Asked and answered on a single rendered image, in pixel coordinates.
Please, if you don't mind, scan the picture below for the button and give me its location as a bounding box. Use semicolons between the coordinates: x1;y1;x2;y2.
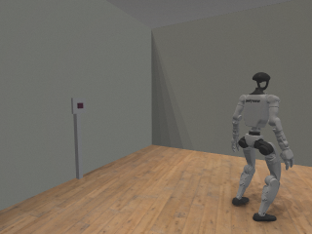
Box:
77;102;84;109

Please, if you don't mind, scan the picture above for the right robot forearm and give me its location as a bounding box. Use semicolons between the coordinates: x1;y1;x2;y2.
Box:
272;117;290;150

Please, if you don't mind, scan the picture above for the left robot forearm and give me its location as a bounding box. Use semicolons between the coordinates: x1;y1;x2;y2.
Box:
232;118;240;138

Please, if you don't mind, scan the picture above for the right robot hand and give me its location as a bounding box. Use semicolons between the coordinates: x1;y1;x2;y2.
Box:
280;148;295;170

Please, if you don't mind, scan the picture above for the panel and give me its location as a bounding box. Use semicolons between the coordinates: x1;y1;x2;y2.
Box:
71;97;87;179

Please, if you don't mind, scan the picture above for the left robot upper arm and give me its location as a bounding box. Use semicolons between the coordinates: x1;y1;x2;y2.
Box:
232;95;247;121

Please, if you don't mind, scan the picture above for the right robot upper arm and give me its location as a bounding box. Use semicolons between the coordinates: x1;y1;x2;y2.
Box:
266;95;281;127

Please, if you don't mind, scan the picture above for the right robot foot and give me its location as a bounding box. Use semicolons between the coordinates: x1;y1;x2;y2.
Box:
253;213;277;222

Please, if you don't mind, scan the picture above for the robot right thigh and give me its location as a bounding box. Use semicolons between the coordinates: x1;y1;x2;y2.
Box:
257;140;282;186

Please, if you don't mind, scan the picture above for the left robot hand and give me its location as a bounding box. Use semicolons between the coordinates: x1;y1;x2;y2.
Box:
231;137;240;153

